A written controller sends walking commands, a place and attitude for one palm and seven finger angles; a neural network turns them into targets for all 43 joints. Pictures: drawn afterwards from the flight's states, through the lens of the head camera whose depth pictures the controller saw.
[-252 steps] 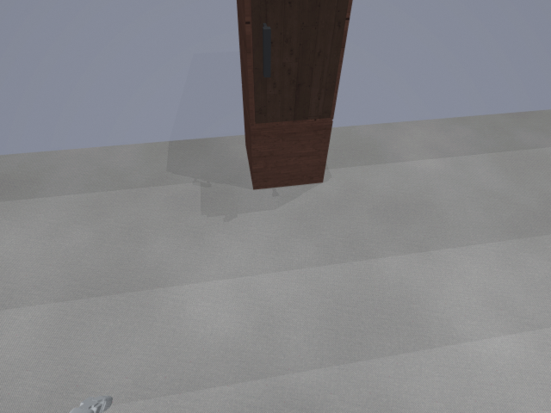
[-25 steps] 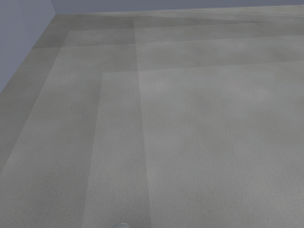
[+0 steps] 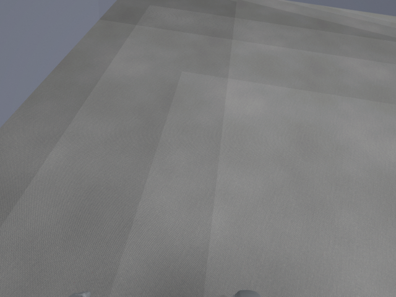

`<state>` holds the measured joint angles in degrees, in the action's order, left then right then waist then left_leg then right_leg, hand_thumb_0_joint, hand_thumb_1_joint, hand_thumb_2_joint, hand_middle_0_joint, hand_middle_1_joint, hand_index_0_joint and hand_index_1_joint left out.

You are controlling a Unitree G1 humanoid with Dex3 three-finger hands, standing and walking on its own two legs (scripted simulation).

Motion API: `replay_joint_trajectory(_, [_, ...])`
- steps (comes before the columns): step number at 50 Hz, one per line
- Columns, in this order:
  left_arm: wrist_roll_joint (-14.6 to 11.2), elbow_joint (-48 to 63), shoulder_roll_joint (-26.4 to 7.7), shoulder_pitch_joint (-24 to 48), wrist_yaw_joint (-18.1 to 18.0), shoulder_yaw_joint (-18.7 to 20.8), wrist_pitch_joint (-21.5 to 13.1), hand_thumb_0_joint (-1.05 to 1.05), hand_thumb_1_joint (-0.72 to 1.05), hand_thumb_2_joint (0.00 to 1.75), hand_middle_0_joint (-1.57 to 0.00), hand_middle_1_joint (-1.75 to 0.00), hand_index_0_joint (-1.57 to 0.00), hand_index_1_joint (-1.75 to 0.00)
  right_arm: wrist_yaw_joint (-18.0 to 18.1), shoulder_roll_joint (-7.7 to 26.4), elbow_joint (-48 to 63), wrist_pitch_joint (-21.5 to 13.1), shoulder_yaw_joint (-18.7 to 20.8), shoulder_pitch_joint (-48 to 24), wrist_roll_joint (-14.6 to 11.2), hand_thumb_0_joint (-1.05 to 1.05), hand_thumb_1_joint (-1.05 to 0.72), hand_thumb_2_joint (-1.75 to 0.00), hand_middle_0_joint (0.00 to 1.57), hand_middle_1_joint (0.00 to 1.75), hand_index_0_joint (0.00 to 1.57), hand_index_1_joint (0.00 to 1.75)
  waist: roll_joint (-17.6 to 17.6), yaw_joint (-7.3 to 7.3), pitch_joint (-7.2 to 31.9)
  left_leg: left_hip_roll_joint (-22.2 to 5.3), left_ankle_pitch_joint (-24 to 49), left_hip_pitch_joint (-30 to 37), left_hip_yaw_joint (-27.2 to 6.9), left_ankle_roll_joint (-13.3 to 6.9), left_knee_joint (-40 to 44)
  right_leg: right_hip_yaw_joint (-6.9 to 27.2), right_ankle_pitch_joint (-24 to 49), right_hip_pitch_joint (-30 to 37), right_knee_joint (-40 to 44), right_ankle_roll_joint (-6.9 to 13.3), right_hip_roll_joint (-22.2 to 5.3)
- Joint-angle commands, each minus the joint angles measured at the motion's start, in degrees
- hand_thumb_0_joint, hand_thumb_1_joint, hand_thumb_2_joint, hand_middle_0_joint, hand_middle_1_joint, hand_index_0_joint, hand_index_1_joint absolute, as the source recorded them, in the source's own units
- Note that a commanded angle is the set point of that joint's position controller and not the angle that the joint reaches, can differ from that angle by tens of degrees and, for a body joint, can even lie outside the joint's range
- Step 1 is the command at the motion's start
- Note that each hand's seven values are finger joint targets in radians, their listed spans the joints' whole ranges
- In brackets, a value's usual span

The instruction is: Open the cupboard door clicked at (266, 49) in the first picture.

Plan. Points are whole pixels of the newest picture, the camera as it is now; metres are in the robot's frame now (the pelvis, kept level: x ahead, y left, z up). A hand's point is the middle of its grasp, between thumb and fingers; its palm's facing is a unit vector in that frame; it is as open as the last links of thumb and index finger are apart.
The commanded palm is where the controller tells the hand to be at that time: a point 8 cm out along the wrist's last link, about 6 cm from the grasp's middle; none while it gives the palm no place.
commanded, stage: turn to face it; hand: left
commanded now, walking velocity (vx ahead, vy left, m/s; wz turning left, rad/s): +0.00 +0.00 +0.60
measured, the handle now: out of the picture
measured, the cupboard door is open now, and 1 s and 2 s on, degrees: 0 0 0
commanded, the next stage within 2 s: none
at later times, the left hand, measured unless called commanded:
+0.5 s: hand out of the picture +0.02 +0.13 -0.14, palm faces +0.32 -0.90 -0.30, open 7.4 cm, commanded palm none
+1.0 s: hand out of the picture -0.13 +0.17 -0.18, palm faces +0.64 -0.73 -0.24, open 7.4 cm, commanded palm none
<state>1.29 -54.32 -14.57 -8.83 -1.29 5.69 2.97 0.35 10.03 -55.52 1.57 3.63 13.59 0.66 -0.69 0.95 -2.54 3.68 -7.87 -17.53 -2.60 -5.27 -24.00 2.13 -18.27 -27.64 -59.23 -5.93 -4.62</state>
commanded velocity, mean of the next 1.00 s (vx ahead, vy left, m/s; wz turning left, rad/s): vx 0.00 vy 0.00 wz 0.60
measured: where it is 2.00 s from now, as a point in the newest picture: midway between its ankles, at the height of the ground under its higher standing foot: outside the picture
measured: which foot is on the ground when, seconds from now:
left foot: down 0.00-0.26, up 0.28-0.78, down 0.80-1.00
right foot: up 0.00-0.26, down 0.28-0.82, up 0.84-1.00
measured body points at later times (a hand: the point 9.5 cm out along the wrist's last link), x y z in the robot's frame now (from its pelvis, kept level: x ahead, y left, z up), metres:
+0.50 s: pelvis +0.00 -0.09 +0.00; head +0.04 -0.12 +0.45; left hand +0.00 +0.17 -0.12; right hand +0.12 -0.33 -0.16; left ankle -0.06 +0.07 -0.64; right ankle -0.01 -0.17 -0.74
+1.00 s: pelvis -0.03 -0.04 -0.01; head -0.02 +0.01 +0.44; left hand -0.16 +0.21 -0.16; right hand +0.23 -0.16 -0.12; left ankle -0.08 +0.03 -0.74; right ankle +0.05 -0.19 -0.65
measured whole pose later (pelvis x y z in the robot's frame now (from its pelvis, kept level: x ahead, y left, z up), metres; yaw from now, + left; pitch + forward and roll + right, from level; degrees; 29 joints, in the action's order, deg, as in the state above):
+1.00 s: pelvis -0.03 -0.04 -0.01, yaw +37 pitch +0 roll -2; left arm 1.0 -52.9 -16.2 -13.0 -0.5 4.4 3.7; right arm -0.3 13.0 -50.7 1.6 2.5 5.7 0.5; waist -2.5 -2.3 -5.4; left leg 1.1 -15.6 -13.7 1.0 -3.2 -29.4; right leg -2.5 -23.0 -28.2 -65.9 -5.7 -7.3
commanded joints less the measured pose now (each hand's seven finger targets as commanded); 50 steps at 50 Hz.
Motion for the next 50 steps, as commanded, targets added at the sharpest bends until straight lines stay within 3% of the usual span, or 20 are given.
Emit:
replay_joint_trajectory(1, [-0.11, 5.18, -3.33, 1.36, -0.14, 0.36, -1.17, 0.0, 0.9, 0.9, -0.2, -0.3, -0.2, -0.3, 0.34, 12.42, 3.84, -0.91, 3.28, 2.94, 0.53, 0.0, -0.9, -0.9, 0.2, 0.3, 0.2, 0.3, 8.33, 1.33, 5.47, -14.52, -1.02, 9.12, -20.98, -4.15, 8.31, -0.18, -3.71, -3.56, 4.43, -0.01, 1.35])
replay_joint_trajectory(3, [-0.15, 6.24, -3.58, 2.88, -0.16, 0.17, -1.28, 0.0, 0.9, 0.9, -0.2, -0.3, -0.2, -0.3, 0.3, 12.96, 3.9, -0.75, 3.59, 3.76, 0.63, 0.0, -0.9, -0.9, 0.2, 0.3, 0.2, 0.3, 9.64, 1.95, 5.83, -14.46, 1.49, 10.11, -23.13, -4.54, 7.5, 0.03, -5.33, -2.82, 6.82, 0.28, 2.22])
replay_joint_trajectory(8, [-0.69, 7.45, -3.53, 0.88, -0.43, -0.37, -1.41, 0.0, 0.9, 0.9, -0.2, -0.3, -0.2, -0.3, 0.14, 14.01, 5.21, -0.07, 4.08, 1.57, 0.82, 0.0, -0.9, -0.9, 0.2, 0.3, 0.2, 0.3, 10.58, 0.96, 7.28, -13.07, 4.16, 6.94, -26.36, -4.58, 5.66, 0.43, -6.75, 4.67, 15.88, 1.79, 4.77])
replay_joint_trajectory(11, [-1.18, 6.78, -4.35, -4.5, -0.73, -0.13, -1.72, 0.0, 0.9, 0.9, -0.2, -0.3, -0.2, -0.3, -0.25, 13.9, 6.62, 0.33, 4.29, -1.38, 0.55, 0.0, -0.9, -0.9, 0.2, 0.3, 0.2, 0.3, 9.8, -1.51, 8.18, -9.81, 1.0, -0.75, -24.55, -1.2, 3.89, -0.91, -0.26, 17.7, 30.1, 3.04, 5.73])
replay_joint_trajectory(12, [-1.03, 6.35, -5.74, -6.93, -0.92, 0.3, -2.04, 0.0, 0.9, 0.9, -0.2, -0.3, -0.2, -0.3, -0.45, 12.55, 6.99, 0.46, 4.17, -2.02, 0.16, 0.0, -0.9, -0.9, 0.2, 0.3, 0.2, 0.3, 6.27, -2.81, 8.56, -7.26, -4.7, -6.88, -21.87, 1.59, 0.82, 0.34, 3.48, 25.8, 39.15, 4.0, 3.22])
replay_joint_trajectory(13, [-0.21, 7.03, -10.81, -7.06, -1.3, 0.99, -2.65, 0.0, 0.9, 0.9, -0.2, -0.3, -0.2, -0.3, -0.64, 8.85, 7.4, 0.68, 3.79, -0.58, -0.49, 0.0, -0.9, -0.9, 0.2, 0.3, 0.2, 0.3, -8.28, -2.86, 8.48, -1.51, -17.35, -18.31, -13.07, 5.89, -12.02, 14.21, -3.65, 33.61, 47.5, 8.06, -10.64])
replay_joint_trajectory(14, [0.19, 8.39, -13.57, -4.27, -1.39, 0.84, -2.47, 0.0, 0.9, 0.9, -0.2, -0.3, -0.2, -0.3, -0.35, 8.83, 8.71, 0.32, 3.61, -0.62, 0.33, 0.0, -0.9, -0.9, 0.2, 0.3, 0.2, 0.3, -16.36, -2.41, 5.26, 3.16, -23.98, -23.76, -2.81, 8.77, -26.53, 25.84, -3.03, 27.1, 49.22, 13.28, -23.47])
replay_joint_trajectory(15, [-0.24, 9.69, -11.47, -0.5, -1.55, 0.18, -2.34, 0.0, 0.9, 0.9, -0.2, -0.3, -0.2, -0.3, -0.58, 11.23, 8.35, 0.39, 4.02, -0.74, 1.0, 0.0, -0.9, -0.9, 0.2, 0.3, 0.2, 0.3, -9.14, -0.63, 3.62, -0.49, -21.87, -19.04, -4.36, 7.69, -35.08, 19.39, -0.42, 18.02, 48.2, 14.46, -22.64])
replay_joint_trajectory(17, [-0.64, 10.31, -7.21, 4.16, -1.05, -0.8, -3.28, 0.0, 0.9, 0.9, -0.2, -0.3, -0.2, -0.3, -1.37, 9.94, 5.51, 1.5, 3.88, 1.55, 1.05, 0.0, -0.9, -0.9, 0.2, 0.3, 0.2, 0.3, -7.71, 2.46, 0.47, -2.38, -14.84, -17.01, -2.23, 8.69, -42.7, 9.41, 7.7, 14.61, 46.03, 11.3, -14.16])
replay_joint_trajectory(18, [-0.77, 10.32, -5.84, 4.44, -0.99, -1.25, -3.38, 0.0, 0.9, 0.9, -0.2, -0.3, -0.2, -0.3, -1.64, 9.84, 4.96, 1.59, 3.74, 2.48, 0.84, 0.0, -0.9, -0.9, 0.2, 0.3, 0.2, 0.3, -6.67, 3.01, -0.44, -3.31, -12.77, -17.03, -1.32, 9.08, -44.05, 5.12, 13.89, 14.81, 44.16, 10.49, -12.45])
replay_joint_trajectory(20, [-0.72, 9.01, -4.84, 0.16, -0.77, -1.61, -4.15, 0.0, 0.9, 0.9, -0.2, -0.3, -0.2, -0.3, -1.85, 9.13, 4.96, 1.54, 3.19, 1.97, 0.66, 0.0, -0.9, -0.9, 0.2, 0.3, 0.2, 0.3, -8.5, 1.69, 0.35, -3.82, -10.78, -18.53, 0.75, 10.16, -45.34, -0.67, 29.31, 20.55, 40.24, 10.06, -11.12])
replay_joint_trajectory(26, [-0.25, 6.21, -6.63, -9.56, -0.85, -1.24, -3.93, 0.0, 0.9, 0.9, -0.2, -0.3, -0.2, -0.3, -1.77, 8.81, 6.33, 2.32, 2.33, -5.05, 0.64, 0.0, -0.9, -0.9, 0.2, 0.3, 0.2, 0.3, -9.78, -2.12, 1.76, -5.38, -12.83, -19.01, 2.91, 11.1, -42.02, -3.46, 40.1, 27.77, 37.14, 10.47, -13.09])
replay_joint_trajectory(35, [0.55, 4.96, -9.11, -11.36, -0.76, -0.25, -2.89, 0.0, 0.9, 0.9, -0.2, -0.3, -0.2, -0.3, -2.09, 7.53, 8.31, 1.22, 0.53, -11.8, 0.02, 0.0, -0.9, -0.9, 0.2, 0.3, 0.2, 0.3, -12.53, -4.25, 3.55, -5.48, -16.93, -8.07, 8.53, 8.56, -21.08, -7.24, 38.44, 26.83, 34.02, 12.47, -16.51])
replay_joint_trajectory(37, [0.47, 4.6, -9.86, -10.36, -0.58, 0.19, -2.72, 0.0, 0.9, 0.9, -0.2, -0.3, -0.2, -0.3, -1.94, 8.02, 8.32, 0.76, 0.55, -10.14, -0.05, 0.0, -0.9, -0.9, 0.2, 0.3, 0.2, 0.3, -12.19, -3.28, 4.86, -4.98, -14.46, -2.91, 9.71, 7.54, -14.18, -8.79, 36.81, 25.18, 31.28, 11.51, -16.97])
replay_joint_trajectory(39, [-0.29, 4.59, -9.8, -9.05, -0.26, 0.41, -2.55, 0.0, 0.9, 0.9, -0.2, -0.3, -0.2, -0.3, -1.82, 10.84, 7.01, -0.05, 1.46, -3.45, 0.34, 0.0, -0.9, -0.9, 0.2, 0.3, 0.2, 0.3, -6.84, 0.72, 8.79, -5.45, -1.05, 10.59, 8.47, 6.07, 0.09, -12.95, 31.61, 19.5, 18.78, 7.47, -15.2])
replay_joint_trajectory(40, [-0.79, 6.29, -7.13, -8.96, 0.23, 0.11, -2.45, 0.0, 0.9, 0.9, -0.2, -0.3, -0.2, -0.3, -1.46, 17.56, 6.51, -0.72, 3.06, 0.62, 0.7, 0.0, -0.9, -0.9, 0.2, 0.3, 0.2, 0.3, 9.01, 3.06, 12.17, -17.83, 16.25, 23.43, -7.52, 0.61, 2.07, -15.0, 7.81, 4.39, 5.12, 2.99, -8.52])
replay_joint_trajectory(41, [-0.74, 8.77, -4.44, -6.13, 0.3, -1.21, -2.19, 0.0, 0.9, 0.9, -0.2, -0.3, -0.2, -0.3, -1.02, 22.14, 5.68, -0.62, 4.11, 3.88, -0.22, 0.0, -0.9, -0.9, 0.2, 0.3, 0.2, 0.3, 19.11, 4.31, 12.9, -28.51, 42.3, 26.16, -20.31, -6.64, 1.27, -10.19, -20.89, -7.16, -4.91, 0.36, -3.06])
replay_joint_trajectory(42, [-0.3, 9.05, -6.38, -4.48, -0.1, -0.83, -1.4, 0.0, 0.9, 0.9, -0.2, -0.3, -0.2, -0.3, -0.95, 20.88, 4.79, -0.16, 3.73, 4.26, -0.34, 0.0, -0.9, -0.9, 0.2, 0.3, 0.2, 0.3, 11.78, 3.89, 12.01, -29.01, 36.83, 22.21, -14.69, -8.5, 0.46, -5.41, -19.56, -6.38, -8.24, 1.32, -4.42])
replay_joint_trajectory(46, [-0.16, 6.21, -6.13, -4.2, 0.57, -0.15, -1.05, 0.0, 0.9, 0.9, -0.2, -0.3, -0.2, -0.3, 0.14, 15.19, 7.8, -0.83, 1.98, -5.91, 0.14, 0.0, -0.9, -0.9, 0.2, 0.3, 0.2, 0.3, 10.27, -0.34, 4.35, -17.51, 24.98, 11.77, -7.88, -3.03, 3.13, -2.97, -5.35, -5.36, -9.82, 0.27, -3.73])
replay_joint_trajectory(50, [-0.07, 5.85, -6.0, -4.79, 0.63, -0.11, -0.9, 0.0, 0.9, 0.9, -0.2, -0.3, -0.2, -0.3, -0.06, 14.77, 7.85, -1.19, 2.02, -5.1, 0.0, 0.0, -0.9, -0.9, 0.2, 0.3, 0.2, 0.3, 8.38, -0.94, 4.54, -14.85, 20.42, 10.08, -7.97, -2.38, 4.71, -2.91, -1.34, -3.26, -6.91, -0.58, -2.24])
